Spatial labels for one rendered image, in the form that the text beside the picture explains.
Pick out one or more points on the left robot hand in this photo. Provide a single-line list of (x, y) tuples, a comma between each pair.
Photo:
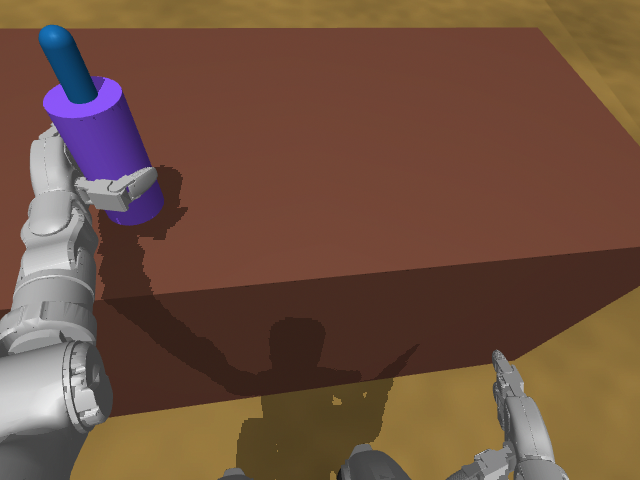
[(53, 168)]

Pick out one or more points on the bottle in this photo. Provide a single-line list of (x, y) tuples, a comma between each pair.
[(94, 120)]

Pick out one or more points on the left robot arm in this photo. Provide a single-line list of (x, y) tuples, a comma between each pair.
[(53, 385)]

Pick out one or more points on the right robot arm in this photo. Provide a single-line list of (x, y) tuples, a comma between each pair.
[(539, 469)]

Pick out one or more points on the right robot hand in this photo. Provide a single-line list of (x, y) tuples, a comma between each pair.
[(526, 435)]

